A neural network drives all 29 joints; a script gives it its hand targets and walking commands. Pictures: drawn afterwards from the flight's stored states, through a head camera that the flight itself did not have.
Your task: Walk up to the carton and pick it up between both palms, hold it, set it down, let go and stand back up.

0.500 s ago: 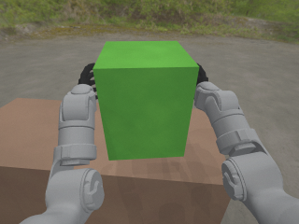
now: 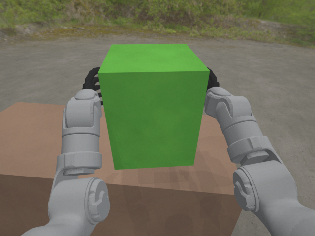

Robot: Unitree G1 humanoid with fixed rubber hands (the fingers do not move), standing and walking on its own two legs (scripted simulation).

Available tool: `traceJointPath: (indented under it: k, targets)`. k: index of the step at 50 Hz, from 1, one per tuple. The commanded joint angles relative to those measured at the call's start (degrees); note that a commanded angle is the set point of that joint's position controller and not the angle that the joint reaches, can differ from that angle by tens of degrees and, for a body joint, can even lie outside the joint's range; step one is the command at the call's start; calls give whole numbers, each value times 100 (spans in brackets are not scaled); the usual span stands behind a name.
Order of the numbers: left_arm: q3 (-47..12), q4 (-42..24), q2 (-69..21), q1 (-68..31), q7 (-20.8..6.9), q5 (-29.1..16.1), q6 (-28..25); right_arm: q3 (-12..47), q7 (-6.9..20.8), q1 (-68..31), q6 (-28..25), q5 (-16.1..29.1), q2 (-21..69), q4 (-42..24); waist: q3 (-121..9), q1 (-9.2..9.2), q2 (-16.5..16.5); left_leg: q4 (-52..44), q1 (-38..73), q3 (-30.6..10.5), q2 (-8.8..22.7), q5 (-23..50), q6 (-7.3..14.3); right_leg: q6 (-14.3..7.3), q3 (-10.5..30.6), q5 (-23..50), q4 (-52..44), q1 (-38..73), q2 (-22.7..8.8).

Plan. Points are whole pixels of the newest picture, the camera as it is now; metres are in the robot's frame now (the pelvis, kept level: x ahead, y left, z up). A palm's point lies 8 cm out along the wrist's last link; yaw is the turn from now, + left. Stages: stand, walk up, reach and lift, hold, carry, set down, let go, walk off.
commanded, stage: hold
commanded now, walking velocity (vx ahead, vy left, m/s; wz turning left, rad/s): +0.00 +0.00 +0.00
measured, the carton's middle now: (152, 103) +0.38 -0.02 +0.26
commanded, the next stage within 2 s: set down in 1.80 s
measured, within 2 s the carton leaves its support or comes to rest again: neither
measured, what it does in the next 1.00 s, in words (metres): stands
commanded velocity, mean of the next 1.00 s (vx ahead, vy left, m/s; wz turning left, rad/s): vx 0.00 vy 0.00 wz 0.00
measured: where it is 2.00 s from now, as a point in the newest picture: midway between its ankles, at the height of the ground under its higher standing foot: outside the picture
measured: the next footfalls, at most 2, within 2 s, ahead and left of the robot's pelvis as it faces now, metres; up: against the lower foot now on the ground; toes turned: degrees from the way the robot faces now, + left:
none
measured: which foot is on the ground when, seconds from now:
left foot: down 0.00-1.00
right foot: down 0.00-1.00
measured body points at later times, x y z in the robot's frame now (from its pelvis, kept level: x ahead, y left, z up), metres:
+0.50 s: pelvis +0.00 +0.00 +0.00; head -0.10 +0.03 +0.44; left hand +0.39 +0.13 +0.29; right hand +0.37 -0.16 +0.29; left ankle +0.03 +0.10 -0.75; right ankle +0.02 -0.10 -0.75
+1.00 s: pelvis +0.00 +0.00 +0.00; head -0.10 +0.03 +0.44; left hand +0.39 +0.13 +0.29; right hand +0.37 -0.16 +0.29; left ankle +0.03 +0.10 -0.75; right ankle +0.02 -0.10 -0.75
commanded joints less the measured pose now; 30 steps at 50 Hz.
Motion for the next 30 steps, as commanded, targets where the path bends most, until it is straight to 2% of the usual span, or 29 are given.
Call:
traceJointPath:
  k: [1, 2, 3, 4, 5, 6, 7, 8, 9, 11, 14, 15, 16, 17, 18, 20, 22, 26, 27, 30]
  targets:
    - [-2107, -749, -3262, -4807, -907, -1243, -448, 1220, 885, -5195, -393, 907, 3554, -2014, -1982, 88, 361, -397, 477, -34, 35, 695, -260, 335, 57, 857, -181, 366, -49]
    - [-2222, -881, -3312, -4769, -906, -1303, -456, 1225, 851, -5021, -372, 921, 3539, -2040, -2109, -54, 361, -344, 574, -54, 36, 831, -289, 345, 61, 1045, -166, 395, -50]
    - [-2136, -858, -3238, -4784, -881, -1272, -462, 1225, 855, -5052, -360, 928, 3491, -1981, -2050, 8, 372, -357, 545, -42, 37, 755, -279, 350, 65, 925, -187, 358, -42]
    - [-2173, -703, -3274, -4822, -897, -1290, -462, 1136, 856, -5066, -355, 872, 3450, -1876, -1883, -36, 409, -404, 457, -62, 52, 686, -299, 319, 64, 873, -194, 308, -41]
    - [-2098, -675, -3267, -4840, -875, -1197, -451, 1132, 886, -5175, -378, 858, 3443, -1898, -1892, 8, 415, -423, 407, -98, 72, 593, -286, 322, 33, 807, -163, 328, -31]
    - [-2071, -573, -3241, -4796, -902, -1233, -455, 1037, 872, -5113, -363, 802, 3420, -1808, -1748, -58, 334, -454, 347, -67, 73, 457, -270, 337, 68, 666, -225, 283, -56]
    - [-2013, -618, -3222, -4792, -899, -1159, -444, 1088, 888, -5127, -364, 823, 3441, -1772, -1768, 55, 333, -485, 343, -57, 78, 434, -256, 333, 46, 625, -195, 321, -42]
    - [-2092, -624, -3241, -4772, -898, -1217, -448, 1026, 882, -4984, -349, 783, 3394, -1722, -1705, -75, 385, -536, 314, -102, 118, 356, -264, 318, 46, 709, -190, 360, -40]
    - [-1961, -521, -3149, -4924, -919, -1151, -462, 999, 897, -5046, -329, 774, 3426, -1600, -1642, -9, 320, -542, 249, -51, 68, 221, -235, 348, 50, 532, -230, 355, -70]
    - [-1998, -572, -3178, -4816, -901, -1186, -466, 1098, 916, -5127, -364, 816, 3492, -1745, -1799, 47, 274, -503, 312, -63, 92, 345, -231, 332, 71, 600, -207, 332, -65]
    - [-2102, -584, -3211, -4827, -907, -1260, -482, 1059, 882, -5056, -381, 840, 3430, -1778, -1947, -72, 346, -434, 392, -61, 56, 489, -279, 335, 78, 805, -202, 352, -63]
    - [-1995, -447, -3159, -4864, -905, -1205, -487, 1048, 890, -5131, -377, 810, 3454, -1720, -1795, 5, 283, -447, 332, -53, 48, 411, -243, 343, 79, 657, -240, 300, -71]
    - [-2028, -581, -3199, -4822, -893, -1219, -493, 1185, 879, -5142, -390, 867, 3558, -1842, -1909, 80, 236, -423, 391, -56, 37, 559, -217, 350, 63, 785, -201, 344, -52]
    - [-2191, -769, -3291, -4770, -878, -1293, -490, 1159, 877, -5031, -394, 886, 3484, -1922, -2050, -29, 379, -393, 496, -73, 69, 726, -279, 332, 36, 957, -152, 355, -27]
    - [-2138, -641, -3205, -4891, -902, -1285, -489, 1056, 852, -5110, -387, 885, 3432, -1863, -1961, -106, 319, -391, 443, -62, 50, 572, -277, 348, 68, 853, -210, 319, -68]
    - [-2064, -568, -3234, -4782, -899, -1233, -466, 1089, 872, -5123, -378, 868, 3472, -1788, -1812, 12, 352, -419, 405, -66, 59, 618, -274, 338, 53, 832, -202, 327, -62]
    - [-2107, -709, -3211, -4741, -922, -1265, -456, 1154, 839, -5015, -372, 885, 3460, -1884, -2010, -59, 333, -371, 525, -64, 46, 756, -283, 352, 64, 1004, -179, 398, -67]
    - [-2140, -779, -3249, -4650, -924, -1242, -431, 1192, 801, -5006, -364, 927, 3446, -2003, -1946, -57, 372, -334, 566, -51, 19, 893, -293, 352, 72, 1070, -211, 387, -58]
    - [-2144, -746, -3230, -4805, -928, -1224, -426, 1142, 802, -5053, -354, 893, 3453, -1952, -1870, -99, 416, -369, 502, -61, 10, 664, -290, 357, 66, 886, -225, 330, -84]
    - [-2264, -856, -3293, -4696, -921, -1269, -422, 1238, 799, -5050, -375, 945, 3478, -2115, -1986, -81, 420, -339, 536, -65, 36, 856, -312, 346, 59, 1065, -162, 430, -46]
